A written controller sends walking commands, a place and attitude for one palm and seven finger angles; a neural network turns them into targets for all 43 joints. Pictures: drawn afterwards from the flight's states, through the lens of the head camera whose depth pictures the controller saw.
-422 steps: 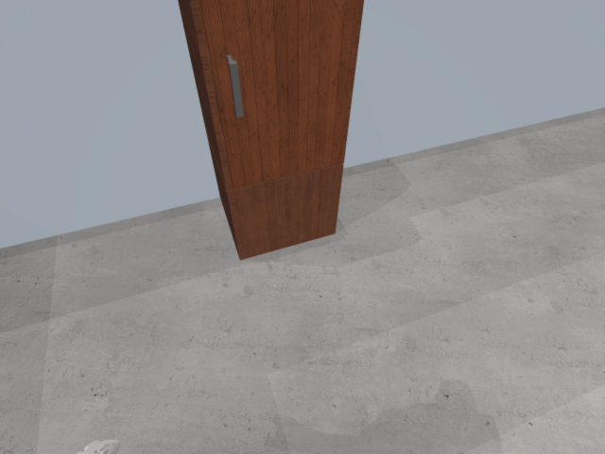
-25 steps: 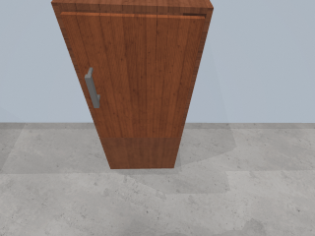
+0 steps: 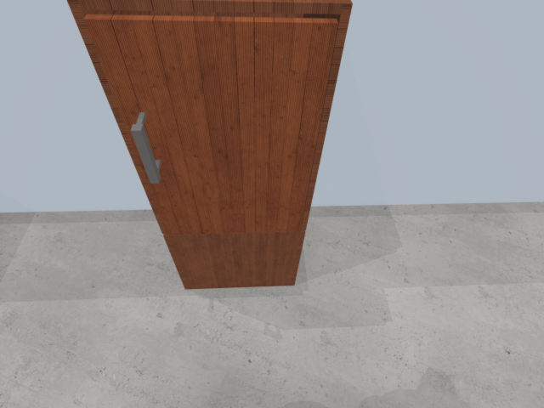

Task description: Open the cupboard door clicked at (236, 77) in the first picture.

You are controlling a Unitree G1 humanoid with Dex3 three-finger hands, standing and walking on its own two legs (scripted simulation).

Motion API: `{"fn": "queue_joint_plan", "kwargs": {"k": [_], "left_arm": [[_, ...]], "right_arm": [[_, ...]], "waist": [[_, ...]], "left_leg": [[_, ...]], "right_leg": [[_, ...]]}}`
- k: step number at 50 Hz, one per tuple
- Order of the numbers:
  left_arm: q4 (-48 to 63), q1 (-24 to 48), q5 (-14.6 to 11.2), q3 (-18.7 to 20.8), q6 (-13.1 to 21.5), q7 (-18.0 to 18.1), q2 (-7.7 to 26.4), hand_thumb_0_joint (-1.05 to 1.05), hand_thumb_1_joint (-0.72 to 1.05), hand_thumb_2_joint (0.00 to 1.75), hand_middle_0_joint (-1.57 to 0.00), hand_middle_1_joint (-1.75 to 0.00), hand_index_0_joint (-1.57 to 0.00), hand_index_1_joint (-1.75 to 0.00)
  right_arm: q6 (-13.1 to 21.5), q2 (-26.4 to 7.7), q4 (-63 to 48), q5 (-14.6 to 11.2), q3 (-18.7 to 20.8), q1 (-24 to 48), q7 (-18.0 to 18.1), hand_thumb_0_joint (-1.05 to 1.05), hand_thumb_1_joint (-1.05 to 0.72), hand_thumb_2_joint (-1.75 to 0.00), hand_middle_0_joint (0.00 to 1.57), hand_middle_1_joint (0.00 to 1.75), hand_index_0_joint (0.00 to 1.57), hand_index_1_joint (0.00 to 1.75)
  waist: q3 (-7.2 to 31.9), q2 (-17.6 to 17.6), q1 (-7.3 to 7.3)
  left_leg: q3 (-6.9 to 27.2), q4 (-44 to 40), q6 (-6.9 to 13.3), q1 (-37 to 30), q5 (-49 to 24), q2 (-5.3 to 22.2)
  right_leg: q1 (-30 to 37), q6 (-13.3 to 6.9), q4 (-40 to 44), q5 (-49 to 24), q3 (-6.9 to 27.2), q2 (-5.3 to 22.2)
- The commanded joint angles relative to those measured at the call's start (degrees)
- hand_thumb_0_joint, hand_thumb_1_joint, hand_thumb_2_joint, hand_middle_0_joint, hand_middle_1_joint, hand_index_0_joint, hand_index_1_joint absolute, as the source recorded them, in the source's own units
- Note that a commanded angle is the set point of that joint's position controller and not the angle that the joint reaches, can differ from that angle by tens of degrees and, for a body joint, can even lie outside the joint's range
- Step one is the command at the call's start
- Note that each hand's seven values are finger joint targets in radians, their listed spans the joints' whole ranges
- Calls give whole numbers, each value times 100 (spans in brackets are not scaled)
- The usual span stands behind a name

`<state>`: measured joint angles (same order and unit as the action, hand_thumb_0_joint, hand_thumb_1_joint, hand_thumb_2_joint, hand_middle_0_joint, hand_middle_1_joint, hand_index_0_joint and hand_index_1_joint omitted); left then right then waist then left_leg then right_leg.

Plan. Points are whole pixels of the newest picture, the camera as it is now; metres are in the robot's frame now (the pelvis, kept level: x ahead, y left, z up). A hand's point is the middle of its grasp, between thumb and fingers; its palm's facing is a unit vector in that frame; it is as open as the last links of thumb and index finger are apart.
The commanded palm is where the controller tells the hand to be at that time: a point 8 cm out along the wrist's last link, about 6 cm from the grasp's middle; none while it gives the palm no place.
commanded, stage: come to a stop and stand still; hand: left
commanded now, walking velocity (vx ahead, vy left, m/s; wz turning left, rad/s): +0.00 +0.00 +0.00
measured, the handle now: (148, 149) +0.57 +0.29 +0.01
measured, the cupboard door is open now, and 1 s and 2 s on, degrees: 0 0 0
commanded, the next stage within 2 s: look again from close up in 0.42 s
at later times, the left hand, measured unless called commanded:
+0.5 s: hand out of the picture +0.04 +0.22 -0.18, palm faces -0.02 -0.98 -0.22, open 7.3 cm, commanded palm none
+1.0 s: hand out of the picture +0.01 +0.17 -0.17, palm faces +0.00 -0.98 -0.19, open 7.3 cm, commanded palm none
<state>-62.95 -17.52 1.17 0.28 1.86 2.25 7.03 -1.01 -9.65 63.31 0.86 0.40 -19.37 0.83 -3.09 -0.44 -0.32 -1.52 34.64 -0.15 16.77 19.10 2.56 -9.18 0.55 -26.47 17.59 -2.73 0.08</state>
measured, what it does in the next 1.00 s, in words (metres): stands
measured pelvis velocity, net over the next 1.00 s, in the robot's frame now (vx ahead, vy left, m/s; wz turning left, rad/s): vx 0.01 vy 0.00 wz -0.02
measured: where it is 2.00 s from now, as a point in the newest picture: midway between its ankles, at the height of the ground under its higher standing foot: outside the picture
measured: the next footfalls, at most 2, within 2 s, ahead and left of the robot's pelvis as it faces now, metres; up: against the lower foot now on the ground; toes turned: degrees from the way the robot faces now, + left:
right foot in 1.86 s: +0.12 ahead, -0.08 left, +0.00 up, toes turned +8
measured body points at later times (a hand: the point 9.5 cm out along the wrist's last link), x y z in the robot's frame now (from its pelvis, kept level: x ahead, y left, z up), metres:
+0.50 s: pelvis +0.02 +0.04 +0.00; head +0.03 +0.04 +0.45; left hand +0.04 +0.27 -0.16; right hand +0.03 -0.19 -0.16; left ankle +0.00 +0.11 -0.74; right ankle -0.04 -0.13 -0.73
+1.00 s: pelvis +0.01 +0.00 +0.00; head +0.03 +0.00 +0.45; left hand +0.01 +0.22 -0.16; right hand +0.02 -0.23 -0.16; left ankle +0.00 +0.11 -0.74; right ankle -0.04 -0.13 -0.74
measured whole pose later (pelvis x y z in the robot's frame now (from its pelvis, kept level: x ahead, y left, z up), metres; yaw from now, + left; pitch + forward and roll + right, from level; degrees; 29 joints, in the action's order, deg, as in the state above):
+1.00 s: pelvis +0.01 +0.00 +0.00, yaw -1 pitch +0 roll +1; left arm -63.0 -16.3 1.2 -0.2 0.1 1.5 9.1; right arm 0.9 -9.3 63.6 0.7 -0.3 -14.2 1.7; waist -1.9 0.9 0.4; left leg -3.7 28.0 0.5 11.7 16.0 0.4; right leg -8.4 0.9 -28.4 19.7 -0.6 2.0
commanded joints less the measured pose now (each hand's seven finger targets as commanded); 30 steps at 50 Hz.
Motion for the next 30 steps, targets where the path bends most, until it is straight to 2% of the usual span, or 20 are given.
{"fn": "queue_joint_plan", "kwargs": {"k": [1, 2, 3, 4, 5, 7, 9, 10, 12, 13, 14, 19, 21, 28, 30], "left_arm": [[351, -112, -36, 137, 112, 62, 969, 0, 90, 90, -20, -30, -20, -30], [340, -247, -43, 123, 60, 64, 783, 0, 90, 90, -20, -30, -20, -30], [306, -284, -32, 75, -9, 72, 655, 0, 90, 90, -20, -30, -20, -30], [292, -292, -25, 57, -53, 55, 622, 0, 90, 90, -20, -30, -20, -30], [273, -308, -17, 30, -75, 46, 561, 0, 90, 90, -20, -30, -20, -30], [234, -347, -24, 3, -79, 25, 541, 0, 90, 90, -20, -30, -20, -30], [221, -294, -20, 10, -61, 21, 644, 0, 90, 90, -20, -30, -20, -30], [234, -266, -26, 22, -67, 28, 672, 0, 90, 90, -20, -30, -20, -30], [277, -193, -24, 31, -109, 39, 720, 0, 90, 90, -20, -30, -20, -30], [292, -164, -18, 40, -119, 36, 719, 0, 90, 90, -20, -30, -20, -30], [310, -183, -20, 47, -129, 37, 759, 0, 90, 90, -20, -30, -20, -30], [305, -190, -10, 55, -146, 31, 796, 0, 90, 90, -20, -30, -20, -30], [299, -196, -18, 51, -155, 28, 821, 0, 90, 90, -20, -30, -20, -30], [292, -155, 2, 56, -134, 21, 917, 0, 90, 90, -20, -30, -20, -30], [277, -157, -3, 54, -132, 21, 919, 0, 90, 90, -20, -30, -20, -30]], "right_arm": [[287, -336, -487, 23, 5, -410, -41, 0, -90, -90, 20, 30, 20, 30], [311, -517, -489, 33, 15, -484, 5, 0, -90, -90, 20, 30, 20, 30], [315, -619, -492, 27, 21, -428, 33, 0, -90, -90, 20, 30, 20, 30], [293, -669, -533, 21, 22, -320, 69, 0, -90, -90, 20, 30, 20, 30], [272, -660, -561, 24, 22, -252, 98, 0, -90, -90, 20, 30, 20, 30], [269, -571, -612, 10, 10, -89, 103, 0, -90, -90, 20, 30, 20, 30], [295, -523, -556, -1, 9, -61, 94, 0, -90, -90, 20, 30, 20, 30], [300, -530, -509, 1, 18, -84, 93, 0, -90, -90, 20, 30, 20, 30], [295, -569, -459, 5, 30, -119, 93, 0, -90, -90, 20, 30, 20, 30], [306, -551, -424, 6, 29, -109, 95, 0, -90, -90, 20, 30, 20, 30], [304, -593, -427, 13, 31, -88, 99, 0, -90, -90, 20, 30, 20, 30], [313, -649, -422, 14, 38, -8, 117, 0, -90, -90, 20, 30, 20, 30], [312, -667, -412, 15, 37, 33, 120, 0, -90, -90, 20, 30, 20, 30], [306, -673, -381, -9, 59, 155, 107, 0, -90, -90, 20, 30, 20, 30], [301, -690, -365, -5, 58, 196, 107, 0, -90, -90, 20, 30, 20, 30]], "waist": [[585, -582, -144], [645, -769, -62], [493, -1347, 4], [255, -1409, 53], [81, -1101, 85], [-56, -371, 150], [-8, 66, 106], [50, 137, 72], [-27, 27, 41], [-46, -167, 63], [-18, -191, 69], [156, -75, 65], [178, -167, 68], [232, 65, 47], [230, 11, 42]], "left_leg": [[207, -625, 130, -491, -1281, 149], [455, -670, 285, -492, -2080, 484], [861, -915, 487, -344, -2521, 699], [1019, -1106, 618, -286, -2580, 800], [1058, -1142, 680, -200, -2440, 805], [869, -1110, 609, -37, -1807, 622], [676, -1006, 462, -168, -1839, 439], [609, -1009, 422, -282, -1865, 401], [634, -1162, 409, -335, -1821, 423], [648, -1244, 428, -317, -1959, 437], [655, -1250, 429, -384, -2066, 449], [576, -1214, 424, -652, -2345, 440], [539, -1220, 408, -710, -2298, 421], [360, -1080, 374, -774, -2263, 359], [325, -1059, 352, -783, -2185, 344]], "right_leg": [[-100, -500, -272, -1379, 448, 707], [-125, -378, -477, -814, 216, 423], [-178, -255, -664, 123, -34, 222], [-367, -213, -747, 587, -120, 106], [-446, -220, -690, 645, -106, 103], [-350, -237, -327, 161, 55, 237], [-270, -223, -176, -467, 210, 413], [-288, -207, -170, -609, 248, 453], [-342, -147, -208, -481, 185, 440], [-305, -134, -246, -454, 138, 433], [-317, -126, -261, -414, 139, 421], [-284, -112, -180, -629, 192, 475], [-287, -105, -145, -663, 226, 489], [-195, -100, -45, -1118, 305, 559], [-218, -104, -17, -1168, 341, 579]]}}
